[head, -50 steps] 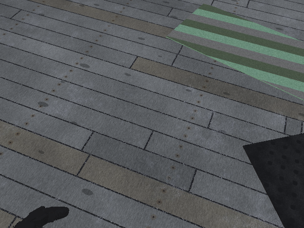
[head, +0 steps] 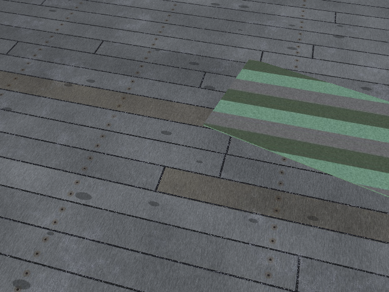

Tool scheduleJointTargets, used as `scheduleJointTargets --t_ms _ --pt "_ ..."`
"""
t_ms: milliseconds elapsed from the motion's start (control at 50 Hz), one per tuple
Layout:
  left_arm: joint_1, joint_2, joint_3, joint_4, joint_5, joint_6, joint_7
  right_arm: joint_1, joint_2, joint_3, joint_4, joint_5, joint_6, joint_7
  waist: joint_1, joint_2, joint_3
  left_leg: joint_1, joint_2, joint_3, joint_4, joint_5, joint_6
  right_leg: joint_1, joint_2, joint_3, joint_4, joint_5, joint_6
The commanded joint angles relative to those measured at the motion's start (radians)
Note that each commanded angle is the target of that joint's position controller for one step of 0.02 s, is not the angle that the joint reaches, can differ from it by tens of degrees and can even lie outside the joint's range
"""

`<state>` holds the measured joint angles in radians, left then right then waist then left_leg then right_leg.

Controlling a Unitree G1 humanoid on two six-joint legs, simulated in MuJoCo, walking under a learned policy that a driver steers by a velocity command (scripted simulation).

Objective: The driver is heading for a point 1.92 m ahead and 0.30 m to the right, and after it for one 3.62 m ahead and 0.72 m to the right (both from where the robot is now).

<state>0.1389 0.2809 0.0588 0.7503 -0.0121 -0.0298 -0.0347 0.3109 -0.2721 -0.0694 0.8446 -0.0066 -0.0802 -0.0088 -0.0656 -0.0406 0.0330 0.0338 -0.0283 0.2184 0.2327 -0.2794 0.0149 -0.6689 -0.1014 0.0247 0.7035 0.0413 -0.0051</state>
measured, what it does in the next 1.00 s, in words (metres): walks ahead, turning right: right foot, then left foot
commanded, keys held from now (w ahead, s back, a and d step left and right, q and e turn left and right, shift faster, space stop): e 0.44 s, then no key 0.56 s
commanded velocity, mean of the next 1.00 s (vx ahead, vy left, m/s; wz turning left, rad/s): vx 0.09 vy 0.00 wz -0.37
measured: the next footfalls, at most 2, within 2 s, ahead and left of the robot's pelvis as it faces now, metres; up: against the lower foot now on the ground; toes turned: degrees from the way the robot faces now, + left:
right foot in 0.10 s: +0.23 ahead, -0.12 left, +0.00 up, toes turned -6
left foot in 0.58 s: +0.29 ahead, +0.10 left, +0.00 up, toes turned -22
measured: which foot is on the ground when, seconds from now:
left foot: down 0.00-0.12, up 0.14-0.56, down 0.58-1.00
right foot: up 0.00-0.08, down 0.10-0.58, up 0.60-0.86, down 0.88-1.00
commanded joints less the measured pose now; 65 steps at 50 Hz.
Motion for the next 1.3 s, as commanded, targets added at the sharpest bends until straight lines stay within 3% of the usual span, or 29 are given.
scheduleJointTargets --t_ms 20,60,100,120,140,160,180,200,240,280,320,440,520,560,580,600,620,640,700,780,820,860,880,900,920,940,960,1100,1300 --pt "-0.076 0.048 0.01 -0.11 0.006 -0.012 -0.024 -0.044 -0.186 -0.044 -0.055 0.019 0.013 -0.017 0.021 0.099 0.028 -0.026 0.29 -0.037 0.03 0.703 0.117 0.061 0.036 -0.062 -0.073 -0.03 -0.026" --pt "-0.003 0.089 0.03 -0.11 0.009 -0.008 -0.032 -0.069 -0.21 -0.053 -0.064 0.035 0.032 -0.029 0.07 0.133 -0.032 0.014 0.289 -0.028 0.177 0.914 0.089 0.159 0.095 -0.104 -0.087 -0.131 -0.059" --pt "0.213 0.173 0.076 -0.062 0.01 -0.008 -0.016 -0.092 -0.194 -0.047 -0.077 0.041 0.042 -0.033 0.188 0.085 -0.145 -0.07 0.218 -0.002 0.522 0.84 0.023 0.454 0.158 -0.101 -0.222 -0.004 -0.118" --pt "0.256 0.27 0.096 -0.061 0.011 0.0 0.012 -0.029 -0.116 -0.02 -0.096 -0.006 0.034 -0.026 0.161 -0.117 -0.234 -0.327 0.135 -0.003 0.838 0.237 -0.043 0.728 -0.029 0.15 -0.182 0.439 -0.188" --pt "0.18 0.334 0.094 -0.117 0.03 -0.004 0.014 0.092 -0.053 0.01 -0.126 -0.022 0.018 -0.008 0.059 -0.25 -0.417 -0.653 -0.056 -0.162 1.2 -0.457 -0.102 1.004 -0.296 0.651 -0.205 0.595 -0.454" --pt "0.181 0.258 0.08 -0.144 0.021 0.0 0.006 0.012 -0.156 -0.011 -0.11 0.003 0.008 0.005 0.151 -0.051 -0.498 -0.675 -0.001 -0.333 1.232 -0.398 -0.079 0.968 -0.26 0.601 -0.269 0.449 -0.425" --pt "0.124 0.212 0.067 -0.149 0.012 -0.003 0.005 -0.079 -0.162 -0.013 -0.143 0.029 0.01 0.004 0.139 -0.024 -0.364 -0.718 0.033 -0.32 1.182 -0.309 -0.057 0.854 -0.209 0.474 -0.29 0.333 -0.371" --pt "0.075 0.177 0.058 -0.143 -0.004 0.0 0.009 -0.102 -0.145 -0.012 -0.135 0.017 0.018 -0.011 0.102 0.058 -0.238 -0.722 0.072 -0.305 1.09 -0.242 -0.058 0.702 -0.149 0.386 -0.319 0.235 -0.311" --pt "0.025 0.152 0.05 -0.157 0.008 0.009 0.021 -0.098 -0.161 -0.021 -0.136 0.0 0.047 -0.026 0.053 -0.002 -0.16 -0.614 0.095 -0.308 0.983 -0.169 -0.063 0.482 -0.099 0.334 -0.369 0.161 -0.28" --pt "0.005 0.168 0.056 -0.167 0.023 0.012 0.028 -0.067 -0.134 -0.017 -0.13 -0.005 0.059 -0.031 0.03 -0.025 -0.162 -0.552 0.073 -0.292 0.9 -0.142 -0.076 0.394 -0.069 0.297 -0.38 0.206 -0.277" --pt "0.016 0.184 0.063 -0.165 0.017 0.016 0.04 -0.082 -0.117 -0.011 -0.133 -0.009 0.064 -0.037 0.035 -0.03 -0.182 -0.552 0.058 -0.293 0.81 -0.111 -0.094 0.389 -0.057 0.288 -0.368 0.232 -0.273" --pt "0.003 0.186 0.064 -0.179 0.007 0.054 0.068 -0.178 -0.112 -0.008 -0.162 0.002 0.072 -0.031 0.07 -0.085 -0.16 -0.519 0.027 -0.322 0.597 0.005 -0.108 0.356 -0.009 0.365 -0.378 -0.206 -0.215" --pt "0.018 0.159 0.052 -0.174 0.013 0.063 0.061 -0.169 -0.116 -0.009 -0.165 0.006 0.051 -0.015 0.086 -0.12 -0.166 -0.437 0.026 -0.302 0.447 -0.02 -0.085 0.409 -0.03 0.409 -0.306 -0.108 -0.205" --pt "0.012 0.135 0.038 -0.171 0.004 0.069 0.061 -0.124 -0.104 -0.009 -0.155 0.002 0.039 -0.002 0.049 -0.111 -0.158 -0.308 0.029 -0.278 0.222 0.119 -0.047 0.395 0.001 0.403 -0.244 -0.066 -0.163" --pt "0.056 0.105 0.028 -0.162 0.008 0.069 0.062 -0.118 -0.144 -0.017 -0.161 -0.015 0.036 -0.002 0.061 -0.046 -0.152 -0.229 0.127 -0.359 0.146 0.207 -0.008 0.348 0.05 0.363 -0.179 -0.182 -0.108" --pt "0.125 0.07 0.019 -0.166 0.018 0.062 0.059 -0.171 -0.234 -0.033 -0.181 -0.034 0.043 -0.008 0.142 0.211 -0.133 -0.181 0.31 -0.559 0.117 0.411 0.101 0.239 0.195 0.2 -0.022 -0.466 -0.043" --pt "0.068 0.128 0.034 -0.181 0.021 0.05 0.06 -0.152 -0.187 -0.025 -0.172 -0.053 0.045 -0.007 0.094 0.317 -0.115 -0.244 0.413 -0.706 0.075 0.445 0.247 0.184 0.215 0.13 0.124 -0.643 0.007" --pt "0.05 0.188 0.053 -0.173 0.017 0.048 0.062 -0.153 -0.165 -0.019 -0.179 -0.041 0.043 -0.007 0.07 0.249 -0.106 -0.243 0.402 -0.694 0.08 0.433 0.271 0.17 0.192 0.147 0.273 -0.648 0.033" --pt "0.07 0.137 0.05 -0.129 0.01 0.073 0.069 -0.189 -0.137 -0.01 -0.174 0.002 0.046 -0.012 0.081 0.168 -0.087 -0.203 0.299 -0.531 0.131 0.455 0.192 0.138 0.174 0.155 0.389 -0.559 0.083" --pt "0.023 0.035 0.01 -0.129 0.006 0.072 0.06 -0.182 -0.112 -0.003 -0.153 -0.001 0.07 -0.008 0.057 0.235 -0.115 -0.182 0.207 -0.4 0.159 0.518 0.16 0.299 0.126 0.031 0.058 -0.505 0.105" --pt "0.022 0.052 0.015 -0.119 -0.003 0.071 0.056 -0.146 -0.132 -0.007 -0.138 0.004 0.079 -0.008 0.042 0.256 -0.125 -0.154 0.217 -0.421 0.175 0.501 0.171 0.369 0.124 0.008 -0.112 -0.422 0.097" --pt "0.057 0.066 0.018 -0.088 0.004 0.069 0.053 -0.131 -0.124 -0.001 -0.123 0.017 0.078 -0.005 0.063 0.227 -0.108 -0.196 0.199 -0.418 0.183 0.423 0.134 0.494 0.127 -0.001 -0.36 -0.202 0.06" --pt "0.054 0.1 0.022 -0.093 0.015 0.07 0.057 -0.104 -0.116 0.004 -0.114 0.012 0.066 -0.001 0.053 0.184 -0.117 -0.25 0.192 -0.418 0.18 0.339 0.086 0.576 0.081 0.056 -0.366 -0.118 0.031" --pt "0.061 0.162 0.032 -0.098 0.026 0.072 0.065 -0.093 -0.103 0.011 -0.119 -0.012 0.05 0.009 0.025 0.058 -0.142 -0.312 0.143 -0.359 0.226 0.252 0.038 0.643 -0.005 0.13 -0.291 0.08 -0.01" --pt "0.046 0.142 0.031 -0.072 0.029 0.071 0.058 -0.085 -0.067 0.019 -0.111 -0.015 0.04 0.013 0.004 -0.082 -0.147 -0.264 0.074 -0.274 0.207 0.106 -0.014 0.547 -0.004 0.129 -0.27 -0.062 -0.059" --pt "0.026 0.086 0.019 -0.083 0.031 0.065 0.048 -0.142 -0.095 0.017 -0.104 -0.022 0.04 0.012 0.041 -0.049 -0.107 -0.237 0.065 -0.261 0.226 0.094 -0.047 0.484 0.016 0.131 -0.295 -0.18 -0.062" --pt "0.029 0.067 0.012 -0.073 0.037 0.059 0.046 -0.167 -0.101 0.012 -0.101 -0.018 0.043 0.009 0.049 -0.023 -0.081 -0.237 0.065 -0.26 0.23 0.102 -0.047 0.454 0.025 0.126 -0.309 -0.232 -0.047" --pt "0.061 0.066 0.002 -0.022 0.027 0.028 0.056 -0.144 -0.082 0.011 -0.046 -0.006 0.065 -0.013 0.046 -0.015 -0.012 -0.223 0.066 -0.264 0.23 0.143 -0.045 0.396 0.049 0.112 -0.31 -0.242 -0.018" --pt "0.087 0.053 -0.004 0.061 0.021 0.018 0.059 -0.124 -0.086 0.004 0.053 0.0 0.073 -0.027 0.05 0.031 -0.015 -0.203 0.067 -0.263 0.215 0.174 -0.054 0.421 0.068 0.089 -0.309 -0.208 -0.017"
